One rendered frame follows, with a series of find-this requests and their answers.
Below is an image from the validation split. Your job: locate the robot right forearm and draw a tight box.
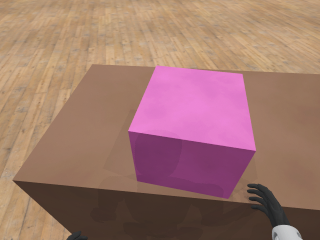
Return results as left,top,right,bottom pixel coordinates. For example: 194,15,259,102
272,225,303,240

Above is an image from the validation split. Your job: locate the robot right hand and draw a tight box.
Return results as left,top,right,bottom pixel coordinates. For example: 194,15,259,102
247,183,291,228

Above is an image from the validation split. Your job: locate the pedestal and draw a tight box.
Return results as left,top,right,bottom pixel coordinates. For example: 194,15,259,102
12,64,320,240

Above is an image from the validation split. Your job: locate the carton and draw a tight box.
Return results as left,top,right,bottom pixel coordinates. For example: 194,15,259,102
128,65,256,199

